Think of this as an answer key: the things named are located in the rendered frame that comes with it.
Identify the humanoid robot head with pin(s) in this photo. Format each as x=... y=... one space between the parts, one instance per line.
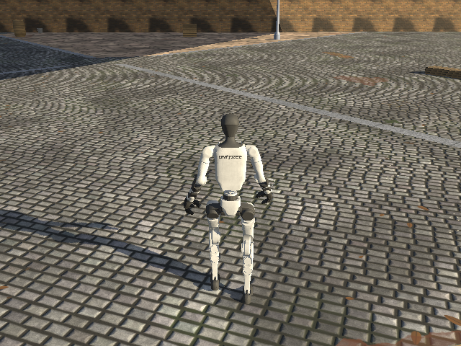
x=229 y=123

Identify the left robot forearm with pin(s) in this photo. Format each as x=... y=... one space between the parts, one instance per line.
x=194 y=190

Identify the right robot forearm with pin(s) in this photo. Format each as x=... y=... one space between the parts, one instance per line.
x=265 y=185

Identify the robot left hand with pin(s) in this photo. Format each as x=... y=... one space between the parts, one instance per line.
x=188 y=204

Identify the right robot upper arm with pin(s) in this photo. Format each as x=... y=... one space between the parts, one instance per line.
x=253 y=152

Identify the left robot upper arm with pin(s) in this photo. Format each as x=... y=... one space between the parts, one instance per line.
x=207 y=152

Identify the right robot shin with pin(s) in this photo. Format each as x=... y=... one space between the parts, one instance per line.
x=247 y=268

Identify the robot right hand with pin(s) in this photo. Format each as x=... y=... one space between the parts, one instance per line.
x=262 y=194

